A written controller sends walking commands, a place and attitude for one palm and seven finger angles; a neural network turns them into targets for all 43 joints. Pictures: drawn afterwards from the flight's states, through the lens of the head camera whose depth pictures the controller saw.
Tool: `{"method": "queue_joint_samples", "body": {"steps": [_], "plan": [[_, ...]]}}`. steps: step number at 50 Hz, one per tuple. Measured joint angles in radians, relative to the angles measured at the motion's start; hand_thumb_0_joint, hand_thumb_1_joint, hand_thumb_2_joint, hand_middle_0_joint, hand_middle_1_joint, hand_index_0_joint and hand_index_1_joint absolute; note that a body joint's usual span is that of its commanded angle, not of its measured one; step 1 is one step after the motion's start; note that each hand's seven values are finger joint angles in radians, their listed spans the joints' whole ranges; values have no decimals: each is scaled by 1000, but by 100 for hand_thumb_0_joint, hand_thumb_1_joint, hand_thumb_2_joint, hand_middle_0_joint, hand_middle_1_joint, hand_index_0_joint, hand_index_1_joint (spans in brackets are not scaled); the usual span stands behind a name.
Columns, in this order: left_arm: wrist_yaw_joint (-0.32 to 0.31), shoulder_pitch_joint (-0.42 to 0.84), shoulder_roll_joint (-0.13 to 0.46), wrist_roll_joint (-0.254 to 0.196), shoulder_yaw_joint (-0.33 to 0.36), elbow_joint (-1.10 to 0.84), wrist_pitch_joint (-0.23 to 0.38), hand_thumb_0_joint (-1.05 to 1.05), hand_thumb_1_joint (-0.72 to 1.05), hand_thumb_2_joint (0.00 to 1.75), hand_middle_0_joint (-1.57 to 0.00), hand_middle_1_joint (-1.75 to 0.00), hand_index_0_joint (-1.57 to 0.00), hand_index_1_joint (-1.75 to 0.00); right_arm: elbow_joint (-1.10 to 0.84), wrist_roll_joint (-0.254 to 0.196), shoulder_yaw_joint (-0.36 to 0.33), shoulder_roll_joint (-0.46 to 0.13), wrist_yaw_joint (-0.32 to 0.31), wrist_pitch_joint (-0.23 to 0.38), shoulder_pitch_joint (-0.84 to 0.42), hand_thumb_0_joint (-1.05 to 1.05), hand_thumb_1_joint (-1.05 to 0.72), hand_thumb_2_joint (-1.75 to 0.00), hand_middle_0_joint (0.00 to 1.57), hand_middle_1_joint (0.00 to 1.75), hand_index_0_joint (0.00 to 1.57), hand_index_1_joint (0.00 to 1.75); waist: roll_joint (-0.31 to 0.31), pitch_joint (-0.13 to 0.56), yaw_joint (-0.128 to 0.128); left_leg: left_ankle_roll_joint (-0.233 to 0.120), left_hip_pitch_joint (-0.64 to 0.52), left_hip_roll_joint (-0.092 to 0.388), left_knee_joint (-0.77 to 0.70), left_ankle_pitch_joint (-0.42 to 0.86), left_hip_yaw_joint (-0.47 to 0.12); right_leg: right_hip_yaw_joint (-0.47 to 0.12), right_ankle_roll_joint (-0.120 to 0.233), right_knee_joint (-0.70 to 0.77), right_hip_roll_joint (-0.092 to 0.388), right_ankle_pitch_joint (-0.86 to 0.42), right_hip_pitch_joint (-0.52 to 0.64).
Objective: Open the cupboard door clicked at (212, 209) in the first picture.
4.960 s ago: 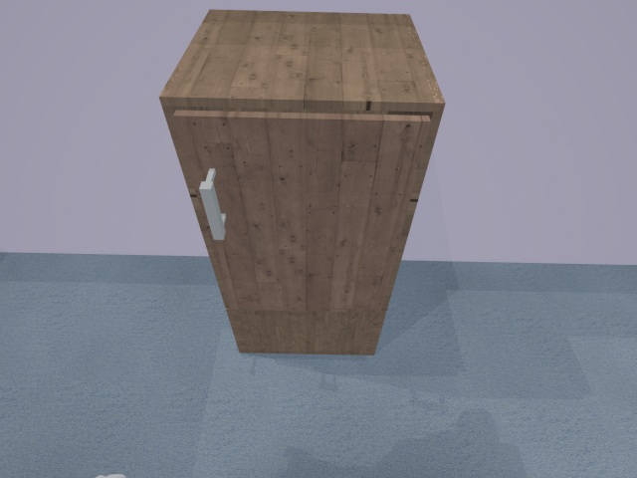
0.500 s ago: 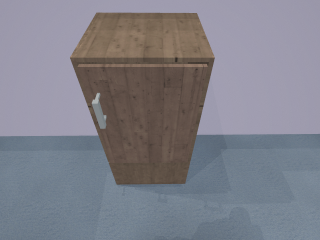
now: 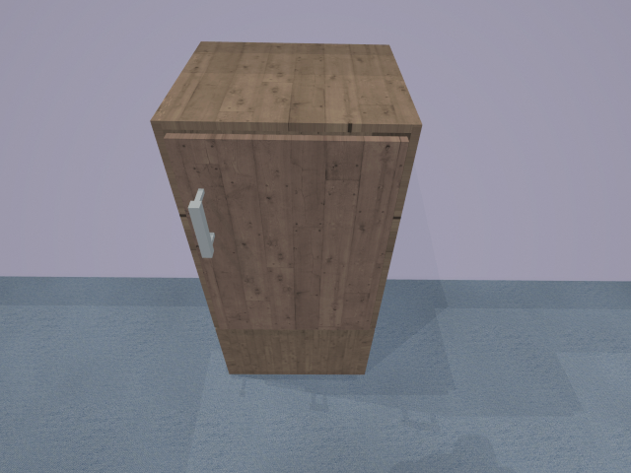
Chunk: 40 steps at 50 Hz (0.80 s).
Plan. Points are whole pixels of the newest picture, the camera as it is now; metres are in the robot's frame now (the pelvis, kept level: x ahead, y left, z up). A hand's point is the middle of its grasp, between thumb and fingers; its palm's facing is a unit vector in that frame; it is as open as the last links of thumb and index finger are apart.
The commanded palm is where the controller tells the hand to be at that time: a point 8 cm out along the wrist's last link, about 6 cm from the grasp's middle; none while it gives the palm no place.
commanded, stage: look again from close up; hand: left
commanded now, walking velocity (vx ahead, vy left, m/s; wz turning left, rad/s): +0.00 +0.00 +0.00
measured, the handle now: (204, 223) +0.56 +0.25 -0.03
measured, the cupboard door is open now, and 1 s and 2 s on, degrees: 0 0 0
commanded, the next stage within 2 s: raise the hand with hooked fingers in 0.48 s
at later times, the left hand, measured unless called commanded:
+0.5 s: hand out of the picture +0.03 +0.20 -0.16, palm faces +0.01 -0.97 -0.24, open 7.4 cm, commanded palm none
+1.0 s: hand (169, 445) +0.18 +0.21 -0.07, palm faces +0.07 -1.00 +0.03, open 8.6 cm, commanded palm +0.15 +0.27 -0.05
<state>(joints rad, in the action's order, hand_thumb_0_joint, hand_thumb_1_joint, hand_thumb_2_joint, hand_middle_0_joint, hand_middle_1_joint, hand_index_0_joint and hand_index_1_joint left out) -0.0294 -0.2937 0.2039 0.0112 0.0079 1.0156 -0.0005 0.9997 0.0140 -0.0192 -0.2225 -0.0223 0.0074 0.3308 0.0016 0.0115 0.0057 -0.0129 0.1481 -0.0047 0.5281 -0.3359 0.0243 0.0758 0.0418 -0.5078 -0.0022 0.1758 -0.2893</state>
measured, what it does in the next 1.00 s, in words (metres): lowers itself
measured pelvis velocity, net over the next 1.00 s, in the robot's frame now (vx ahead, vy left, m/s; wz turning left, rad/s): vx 0.00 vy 0.00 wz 0.02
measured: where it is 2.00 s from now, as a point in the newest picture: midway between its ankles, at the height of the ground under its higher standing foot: outside the picture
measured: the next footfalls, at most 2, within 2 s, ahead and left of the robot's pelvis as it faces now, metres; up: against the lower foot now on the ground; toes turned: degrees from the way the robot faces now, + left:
none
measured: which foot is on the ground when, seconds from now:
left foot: down 0.00-1.00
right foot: down 0.00-1.00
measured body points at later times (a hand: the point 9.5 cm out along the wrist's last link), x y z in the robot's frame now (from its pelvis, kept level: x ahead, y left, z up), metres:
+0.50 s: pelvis +0.00 +0.01 +0.01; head +0.00 +0.01 +0.46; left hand +0.03 +0.25 -0.14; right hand +0.00 -0.23 -0.15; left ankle -0.03 +0.11 -0.73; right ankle +0.06 -0.09 -0.73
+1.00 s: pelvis +0.00 +0.00 -0.09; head +0.06 +0.01 +0.36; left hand +0.17 +0.26 -0.07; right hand +0.25 -0.24 -0.11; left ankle -0.03 +0.11 -0.73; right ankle +0.06 -0.09 -0.73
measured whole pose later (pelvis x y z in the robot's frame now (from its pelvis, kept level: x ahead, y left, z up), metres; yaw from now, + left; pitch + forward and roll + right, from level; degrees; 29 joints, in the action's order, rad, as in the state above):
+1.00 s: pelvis +0.00 +0.00 -0.09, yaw +1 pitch +15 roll +1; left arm 0.39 -0.42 0.20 -0.33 0.22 0.18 0.50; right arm 0.44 -0.03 -0.06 -0.29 -0.01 0.28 0.13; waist -0.05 0.15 -0.03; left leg -0.01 0.81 -0.02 1.19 -0.61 0.02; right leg 0.07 0.05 -1.16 0.02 0.45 -0.97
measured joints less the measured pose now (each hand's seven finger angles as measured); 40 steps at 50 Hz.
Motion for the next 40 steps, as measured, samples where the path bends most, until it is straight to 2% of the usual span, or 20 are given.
{"method": "queue_joint_samples", "body": {"steps": [15, 30, 31, 32, 34, 36, 38, 40], "plan": [[1, 54, 18, -1, -5, 17, 9, 0, 90, 90, -20, -30, -20, -30, 47, -2, 17, 4, 12, -3, -50, 1, -91, -90, 20, 30, 20, 30, 5, -36, 3, -9, -37, -15, -74, 44, 6, -9, -13, 68, 11, -41, 34], [-13, 27, -21, -1, -19, 69, 13, 0, 90, 90, -20, -30, -20, -30, 104, -8, 22, 21, 6, -1, -46, 1, -91, -90, 20, 30, 20, 30, 3, -59, -3, -14, -50, -17, -94, 46, 13, -16, -21, 81, 12, -41, 43], [-10, -20, -28, -45, 5, -74, -37, 0, 90, 90, -20, -30, -20, -30, 64, -20, 26, 23, 0, 10, -31, 1, -91, -90, 20, 30, 20, 30, 1, -63, -6, -14, -45, -18, -83, 39, 17, -20, -21, 66, 12, -36, 34], [-17, -79, -33, -74, 24, -252, -45, 1, 90, 90, -20, -30, -20, -30, 17, -31, 31, 24, -16, 50, -6, 1, -91, -90, 20, 30, 20, 30, -4, -61, -15, -14, -44, -22, -79, 36, 22, -26, -19, 48, 16, -27, 24], [-54, -160, -44, -129, 33, -535, 8, 1, 89, 89, -21, -30, -20, -31, -59, -52, 26, 26, -41, 144, 24, 1, -91, -90, 20, 30, 20, 30, -4, -33, -11, -13, -19, -32, -61, 27, 20, -25, -17, 7, 28, -4, -9], [-55, -151, -55, -167, 52, -686, 92, 1, 87, 89, -21, -32, -20, -32, -134, -51, 22, 20, -45, 212, 17, 1, -91, -90, 20, 30, 20, 30, 4, -9, 10, -16, 44, -41, -4, 10, 1, -10, -20, -44, 41, 25, -60], [-13, -93, -56, -190, 89, -739, 223, 1, 85, 88, -21, -33, -20, -34, -207, -39, 14, 14, -32, 258, -12, 2, -91, -90, 20, 30, 20, 30, 4, 27, 23, -15, 148, -43, 85, -21, -8, -7, -18, -126, 43, 74, -158], [63, -41, -47, -217, 131, -755, 377, 1, 82, 86, -21, -35, -21, -36, -282, -26, 2, 8, -8, 292, -51, 2, -91, -90, 20, 30, 20, 30, -9, 68, 20, -12, 272, -40, 198, -66, 0, -17, -12, -231, 41, 114, -283]]}}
